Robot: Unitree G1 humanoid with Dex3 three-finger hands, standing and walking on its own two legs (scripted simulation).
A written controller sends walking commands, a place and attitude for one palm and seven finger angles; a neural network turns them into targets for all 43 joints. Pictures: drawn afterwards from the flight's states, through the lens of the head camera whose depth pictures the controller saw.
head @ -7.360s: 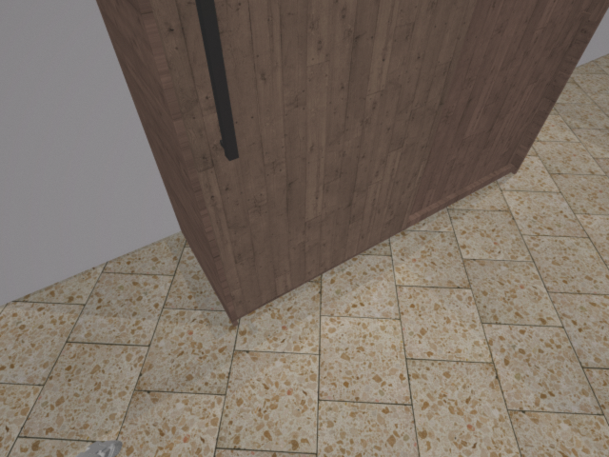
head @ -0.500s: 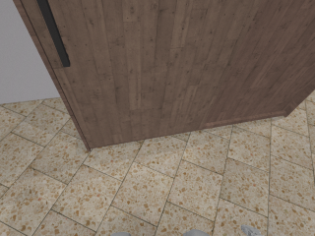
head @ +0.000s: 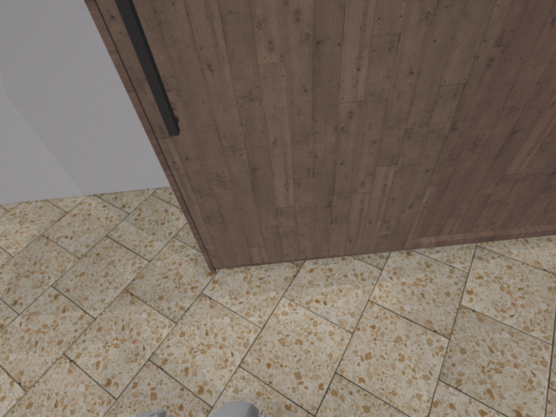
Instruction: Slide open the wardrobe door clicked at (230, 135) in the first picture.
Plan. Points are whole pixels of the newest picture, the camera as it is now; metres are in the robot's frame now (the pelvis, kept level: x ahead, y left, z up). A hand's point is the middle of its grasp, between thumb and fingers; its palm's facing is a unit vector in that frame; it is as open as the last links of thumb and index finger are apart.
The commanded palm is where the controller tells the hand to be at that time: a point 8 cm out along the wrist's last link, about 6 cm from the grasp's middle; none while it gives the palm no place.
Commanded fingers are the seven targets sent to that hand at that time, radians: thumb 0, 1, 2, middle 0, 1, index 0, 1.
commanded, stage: take the last steps up to it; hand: left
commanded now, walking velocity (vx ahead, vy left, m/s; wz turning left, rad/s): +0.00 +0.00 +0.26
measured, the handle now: (152, 67) +0.74 +0.29 +0.15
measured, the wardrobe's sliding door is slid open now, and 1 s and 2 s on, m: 0.00 0.00 0.00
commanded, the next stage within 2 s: come to a stop and stand still in 0.98 s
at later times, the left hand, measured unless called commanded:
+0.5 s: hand out of the picture -0.01 +0.25 -0.17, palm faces +0.16 -0.97 -0.20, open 7.4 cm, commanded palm none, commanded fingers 0.00 0.90 0.90 -0.20 -0.30 -0.20 -0.30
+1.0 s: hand (168, 365) +0.23 +0.23 -0.16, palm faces +0.17 -0.96 -0.23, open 7.2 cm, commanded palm none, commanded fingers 0.00 0.90 0.90 -0.20 -0.30 -0.20 -0.30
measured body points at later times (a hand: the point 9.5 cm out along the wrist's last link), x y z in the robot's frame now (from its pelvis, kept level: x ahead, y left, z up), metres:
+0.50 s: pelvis +0.04 +0.06 +0.00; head +0.04 +0.07 +0.45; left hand -0.02 +0.30 -0.16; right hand +0.10 -0.17 -0.14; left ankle -0.02 +0.15 -0.74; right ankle +0.05 -0.07 -0.67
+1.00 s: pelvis +0.20 +0.03 +0.00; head +0.21 +0.02 +0.45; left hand +0.22 +0.28 -0.14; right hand +0.24 -0.20 -0.16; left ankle +0.21 +0.18 -0.68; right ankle +0.22 -0.05 -0.74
